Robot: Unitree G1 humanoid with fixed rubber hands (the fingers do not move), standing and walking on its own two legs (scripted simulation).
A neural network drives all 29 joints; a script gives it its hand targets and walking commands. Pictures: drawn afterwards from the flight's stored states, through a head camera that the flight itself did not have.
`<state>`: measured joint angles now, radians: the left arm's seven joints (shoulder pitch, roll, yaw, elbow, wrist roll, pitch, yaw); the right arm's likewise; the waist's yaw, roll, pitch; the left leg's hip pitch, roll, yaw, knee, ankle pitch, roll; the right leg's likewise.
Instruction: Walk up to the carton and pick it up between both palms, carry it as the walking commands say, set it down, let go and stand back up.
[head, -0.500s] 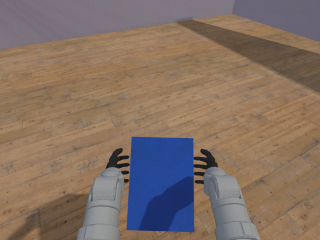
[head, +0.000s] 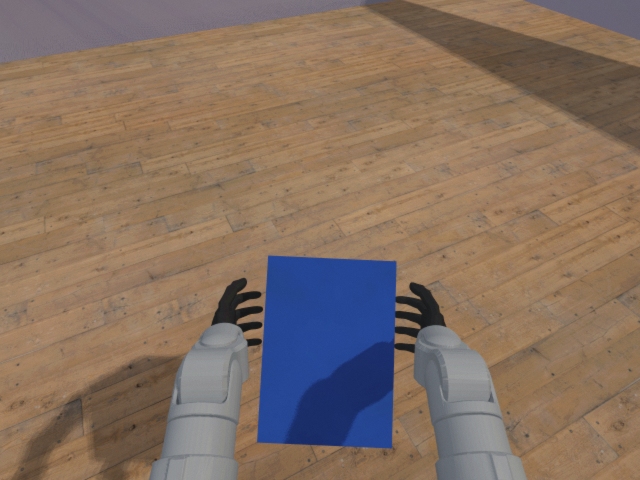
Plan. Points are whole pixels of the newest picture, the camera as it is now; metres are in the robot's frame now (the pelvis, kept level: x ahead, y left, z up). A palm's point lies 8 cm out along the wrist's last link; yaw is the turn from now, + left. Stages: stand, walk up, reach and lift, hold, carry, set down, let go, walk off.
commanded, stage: carry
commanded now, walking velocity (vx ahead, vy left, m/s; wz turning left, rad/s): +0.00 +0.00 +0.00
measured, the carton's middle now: (326, 336) +0.38 +0.00 -0.08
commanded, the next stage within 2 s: none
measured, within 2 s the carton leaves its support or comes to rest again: neither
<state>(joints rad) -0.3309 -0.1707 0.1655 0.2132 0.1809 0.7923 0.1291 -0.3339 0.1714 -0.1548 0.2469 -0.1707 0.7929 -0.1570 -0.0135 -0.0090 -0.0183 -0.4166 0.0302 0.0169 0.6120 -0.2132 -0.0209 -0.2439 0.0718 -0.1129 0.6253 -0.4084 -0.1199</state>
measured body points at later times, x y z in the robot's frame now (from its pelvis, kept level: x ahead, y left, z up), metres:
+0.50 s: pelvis +0.04 +0.02 +0.00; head +0.03 +0.02 +0.45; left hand +0.36 +0.15 +0.05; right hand +0.35 -0.11 +0.04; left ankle +0.06 +0.14 -0.72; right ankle -0.04 -0.03 -0.72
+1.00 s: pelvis +0.04 +0.04 +0.00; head +0.04 +0.05 +0.45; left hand +0.37 +0.17 +0.04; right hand +0.37 -0.09 +0.04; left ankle +0.06 +0.14 -0.72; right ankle -0.04 -0.03 -0.72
